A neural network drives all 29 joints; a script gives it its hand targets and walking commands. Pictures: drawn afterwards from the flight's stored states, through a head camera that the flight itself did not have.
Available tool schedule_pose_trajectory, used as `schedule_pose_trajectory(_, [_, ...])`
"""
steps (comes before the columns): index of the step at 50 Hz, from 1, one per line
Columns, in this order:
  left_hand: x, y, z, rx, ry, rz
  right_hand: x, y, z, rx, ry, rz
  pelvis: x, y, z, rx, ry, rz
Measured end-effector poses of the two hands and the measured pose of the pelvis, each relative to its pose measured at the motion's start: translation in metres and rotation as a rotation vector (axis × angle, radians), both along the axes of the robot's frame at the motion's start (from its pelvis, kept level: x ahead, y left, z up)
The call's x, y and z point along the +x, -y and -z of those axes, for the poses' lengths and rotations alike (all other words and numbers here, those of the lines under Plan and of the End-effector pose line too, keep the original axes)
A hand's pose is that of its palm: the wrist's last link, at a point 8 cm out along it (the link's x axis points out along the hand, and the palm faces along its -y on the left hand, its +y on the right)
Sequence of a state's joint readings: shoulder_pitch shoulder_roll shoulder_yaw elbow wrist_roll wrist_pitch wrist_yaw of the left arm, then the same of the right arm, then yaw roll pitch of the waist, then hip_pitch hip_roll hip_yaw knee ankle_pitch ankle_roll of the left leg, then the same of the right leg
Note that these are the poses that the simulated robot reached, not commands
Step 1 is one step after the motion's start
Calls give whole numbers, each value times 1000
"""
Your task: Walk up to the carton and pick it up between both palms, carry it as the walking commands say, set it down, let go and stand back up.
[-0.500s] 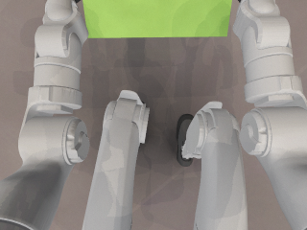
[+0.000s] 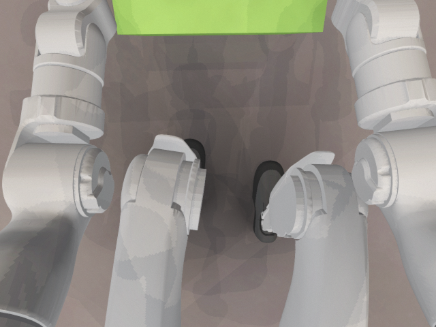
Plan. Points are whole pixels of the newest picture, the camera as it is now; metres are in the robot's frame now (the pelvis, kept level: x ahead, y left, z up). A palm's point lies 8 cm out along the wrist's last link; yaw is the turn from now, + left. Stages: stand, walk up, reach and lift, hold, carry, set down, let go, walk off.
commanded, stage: set down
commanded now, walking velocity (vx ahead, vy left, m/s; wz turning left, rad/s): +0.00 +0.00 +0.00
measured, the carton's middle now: out of the picture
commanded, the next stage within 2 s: none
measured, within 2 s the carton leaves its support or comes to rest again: rests again in 1.38 s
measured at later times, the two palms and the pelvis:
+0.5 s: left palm out of the picture +0.53 +0.24 -0.20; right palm out of the picture +0.59 -0.10 -0.20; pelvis +0.02 +0.00 -0.02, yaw +0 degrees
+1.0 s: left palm out of the picture +0.53 +0.24 -0.21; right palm out of the picture +0.58 -0.11 -0.20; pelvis +0.02 +0.00 -0.02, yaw -1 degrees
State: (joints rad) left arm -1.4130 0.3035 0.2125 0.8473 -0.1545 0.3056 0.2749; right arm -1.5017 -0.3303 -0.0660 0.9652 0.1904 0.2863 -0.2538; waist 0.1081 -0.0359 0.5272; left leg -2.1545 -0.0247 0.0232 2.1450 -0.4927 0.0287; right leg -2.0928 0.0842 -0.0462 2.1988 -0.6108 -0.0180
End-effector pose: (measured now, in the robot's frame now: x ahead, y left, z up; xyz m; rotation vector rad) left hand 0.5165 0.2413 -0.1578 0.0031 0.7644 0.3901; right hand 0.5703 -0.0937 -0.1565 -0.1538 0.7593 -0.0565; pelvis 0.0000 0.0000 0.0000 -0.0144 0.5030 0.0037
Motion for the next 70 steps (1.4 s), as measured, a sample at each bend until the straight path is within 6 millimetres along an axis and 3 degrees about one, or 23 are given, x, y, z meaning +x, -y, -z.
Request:
schedule_pose_trajectory(9, [18, -2, 14, 0, -1, 21, 18, 2, 17, 35, 0, -32, 10, 2, 13, 15, -16, 7])
schedule_pose_trajectory(18, [14, 6, 44, -50, -38, 83, 13, 15, 46, 16, -34, -38, 19, 1, 20, 23, -37, 24])
schedule_pose_trajectory(34, [6, -2, 40, -50, -30, 59, 19, 5, 33, 29, -12, -56, 13, 4, 25, 33, -15, 29])
schedule_pose_trajectory(46, [9, 6, 49, -56, -64, 89, 11, 16, 47, 27, -38, -43, 16, 1, 24, 26, -25, 25])
schedule_pose_trajectory(70, [11, 3, 54, -61, -61, 94, 16, 16, 49, 35, -47, -67, 19, 3, 28, 30, -22, 29])
